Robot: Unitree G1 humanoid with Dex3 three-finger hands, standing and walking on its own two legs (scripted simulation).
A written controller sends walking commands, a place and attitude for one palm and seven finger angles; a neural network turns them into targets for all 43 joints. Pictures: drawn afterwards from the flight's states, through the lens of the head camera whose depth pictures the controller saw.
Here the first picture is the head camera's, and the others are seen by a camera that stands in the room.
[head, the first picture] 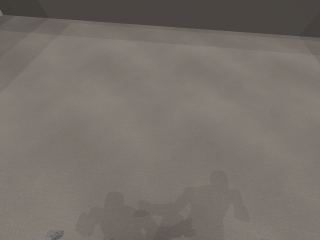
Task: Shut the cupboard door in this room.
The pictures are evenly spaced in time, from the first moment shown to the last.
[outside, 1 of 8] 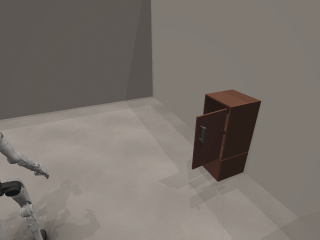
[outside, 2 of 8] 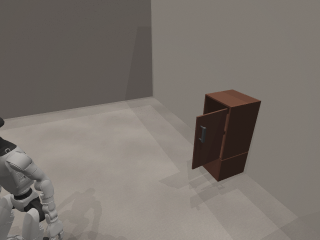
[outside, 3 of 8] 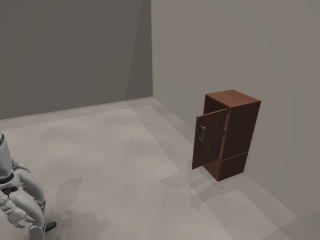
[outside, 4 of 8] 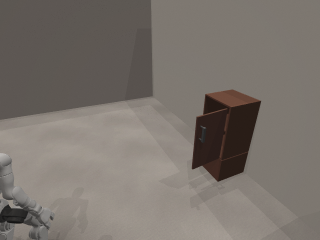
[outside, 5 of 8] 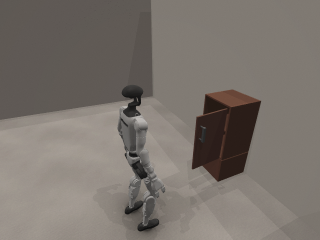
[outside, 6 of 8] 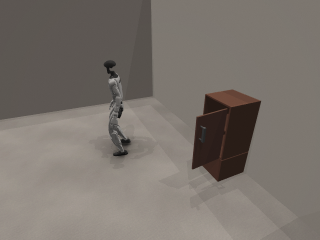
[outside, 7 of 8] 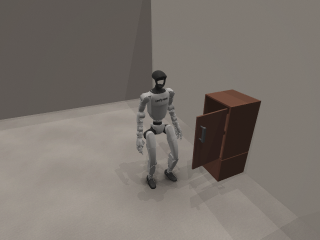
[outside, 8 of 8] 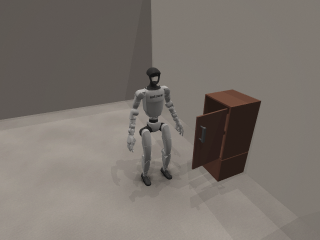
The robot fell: no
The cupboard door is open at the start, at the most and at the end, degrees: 95 95 95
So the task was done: no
